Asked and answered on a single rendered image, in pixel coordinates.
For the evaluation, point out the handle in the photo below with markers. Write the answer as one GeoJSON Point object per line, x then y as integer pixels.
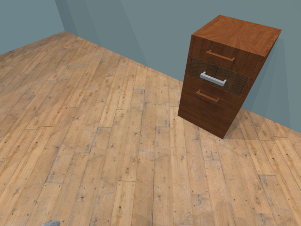
{"type": "Point", "coordinates": [214, 80]}
{"type": "Point", "coordinates": [206, 97]}
{"type": "Point", "coordinates": [219, 57]}

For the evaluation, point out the drawer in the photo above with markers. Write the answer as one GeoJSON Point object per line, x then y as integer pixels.
{"type": "Point", "coordinates": [235, 82]}

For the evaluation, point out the cabinet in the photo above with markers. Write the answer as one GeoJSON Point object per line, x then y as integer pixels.
{"type": "Point", "coordinates": [249, 45]}

